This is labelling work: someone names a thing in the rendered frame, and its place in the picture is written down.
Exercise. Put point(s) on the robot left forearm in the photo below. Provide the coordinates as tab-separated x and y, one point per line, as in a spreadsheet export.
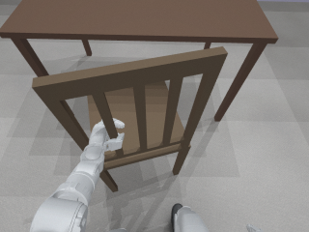
82	181

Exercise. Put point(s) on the robot left upper arm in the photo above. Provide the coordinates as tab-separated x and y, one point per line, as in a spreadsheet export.
61	215

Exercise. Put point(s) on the right robot shin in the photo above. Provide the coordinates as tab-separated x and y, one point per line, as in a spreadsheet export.
184	208

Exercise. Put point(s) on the chair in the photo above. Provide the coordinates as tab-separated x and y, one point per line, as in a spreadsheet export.
136	94

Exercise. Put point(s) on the table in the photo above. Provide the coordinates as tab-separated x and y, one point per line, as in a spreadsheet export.
182	21

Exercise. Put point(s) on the robot right thigh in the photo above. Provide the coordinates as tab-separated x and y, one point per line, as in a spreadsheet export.
189	221

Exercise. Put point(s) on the left robot hand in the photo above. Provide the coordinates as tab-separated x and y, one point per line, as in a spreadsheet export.
100	136

